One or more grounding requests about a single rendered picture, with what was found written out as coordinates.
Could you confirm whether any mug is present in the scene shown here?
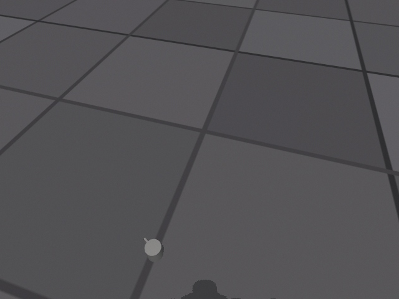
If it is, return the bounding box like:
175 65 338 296
144 237 163 262

